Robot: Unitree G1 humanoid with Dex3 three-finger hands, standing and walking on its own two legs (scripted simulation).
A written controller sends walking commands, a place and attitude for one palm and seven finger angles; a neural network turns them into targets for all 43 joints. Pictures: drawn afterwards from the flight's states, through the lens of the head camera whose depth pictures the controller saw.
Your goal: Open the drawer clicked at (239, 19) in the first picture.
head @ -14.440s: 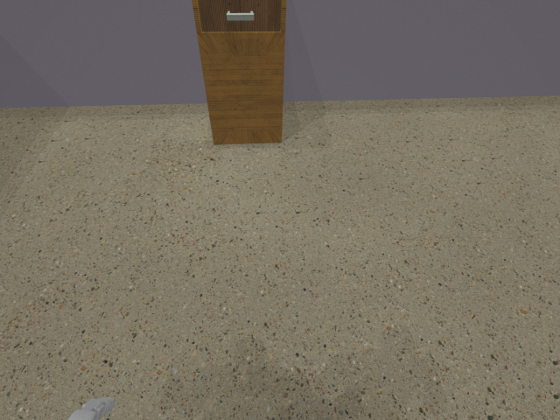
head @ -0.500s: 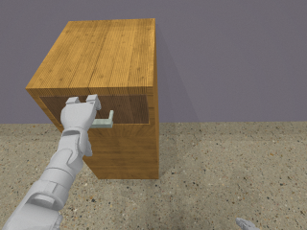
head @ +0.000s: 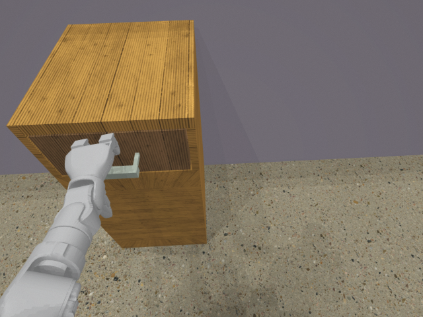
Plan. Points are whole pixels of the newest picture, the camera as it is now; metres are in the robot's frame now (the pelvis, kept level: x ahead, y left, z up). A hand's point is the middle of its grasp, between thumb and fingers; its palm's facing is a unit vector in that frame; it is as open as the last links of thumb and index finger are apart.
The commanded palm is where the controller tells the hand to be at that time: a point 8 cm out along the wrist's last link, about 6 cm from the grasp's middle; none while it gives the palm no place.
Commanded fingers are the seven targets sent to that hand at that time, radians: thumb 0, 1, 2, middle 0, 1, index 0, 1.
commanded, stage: move the hooked fingers above the handle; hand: left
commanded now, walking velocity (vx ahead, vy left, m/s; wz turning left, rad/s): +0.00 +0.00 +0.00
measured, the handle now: (115, 165) +0.46 +0.24 -0.04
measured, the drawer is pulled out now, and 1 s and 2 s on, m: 0.00 0.00 0.00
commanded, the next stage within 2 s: none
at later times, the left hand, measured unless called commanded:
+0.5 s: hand (108, 168) +0.41 +0.23 +0.02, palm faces -0.01 -0.04 -1.00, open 13.7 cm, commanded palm +0.38 +0.23 +0.08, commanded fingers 0.00 -0.50 0.30 -0.30 -1.20 -0.30 -1.20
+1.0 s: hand (93, 168) +0.41 +0.26 +0.03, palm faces -0.03 +0.01 -1.00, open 13.8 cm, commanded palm +0.38 +0.22 +0.08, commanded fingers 0.00 -0.50 0.30 -0.30 -1.20 -0.30 -1.20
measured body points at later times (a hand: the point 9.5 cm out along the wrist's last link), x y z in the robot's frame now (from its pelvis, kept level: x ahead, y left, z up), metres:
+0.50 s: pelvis +0.00 +0.02 +0.00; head +0.05 +0.00 +0.45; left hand +0.41 +0.23 +0.08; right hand +0.10 -0.23 -0.14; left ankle +0.00 +0.09 -0.71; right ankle -0.03 -0.07 -0.71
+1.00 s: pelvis -0.01 +0.02 +0.00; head +0.04 +0.00 +0.44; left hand +0.41 +0.25 +0.08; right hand +0.10 -0.23 -0.14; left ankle +0.00 +0.09 -0.71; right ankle -0.04 -0.07 -0.71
